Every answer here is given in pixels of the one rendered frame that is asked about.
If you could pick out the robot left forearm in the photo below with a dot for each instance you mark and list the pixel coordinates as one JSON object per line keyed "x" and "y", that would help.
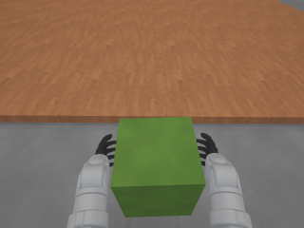
{"x": 89, "y": 210}

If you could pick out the robot left hand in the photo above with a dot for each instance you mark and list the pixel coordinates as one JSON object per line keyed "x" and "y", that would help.
{"x": 103, "y": 147}

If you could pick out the robot right forearm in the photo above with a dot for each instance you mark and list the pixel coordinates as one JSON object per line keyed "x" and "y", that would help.
{"x": 227, "y": 205}

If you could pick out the carton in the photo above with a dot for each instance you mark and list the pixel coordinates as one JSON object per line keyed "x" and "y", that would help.
{"x": 157, "y": 171}

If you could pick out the robot right hand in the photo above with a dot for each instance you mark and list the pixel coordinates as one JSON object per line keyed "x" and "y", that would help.
{"x": 209, "y": 149}

